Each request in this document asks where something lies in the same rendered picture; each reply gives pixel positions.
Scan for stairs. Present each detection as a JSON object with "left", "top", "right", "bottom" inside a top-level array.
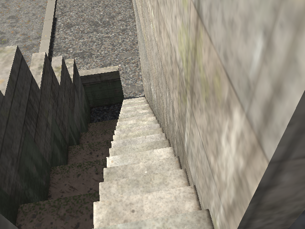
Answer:
[{"left": 92, "top": 94, "right": 214, "bottom": 229}]

